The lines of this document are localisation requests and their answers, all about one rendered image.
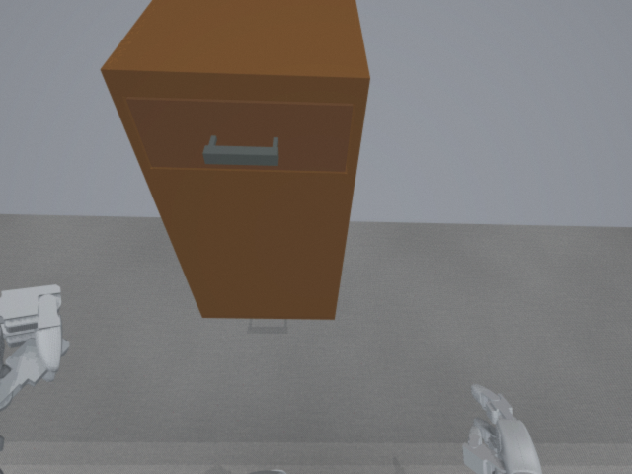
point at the drawer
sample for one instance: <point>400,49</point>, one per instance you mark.
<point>311,136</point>

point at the cabinet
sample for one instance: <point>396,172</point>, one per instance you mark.
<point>253,244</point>

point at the left robot hand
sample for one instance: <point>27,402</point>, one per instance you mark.
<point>28,318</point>

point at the handle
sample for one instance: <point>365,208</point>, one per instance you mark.
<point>240,155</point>

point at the right robot hand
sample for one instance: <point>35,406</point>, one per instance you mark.
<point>510,450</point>

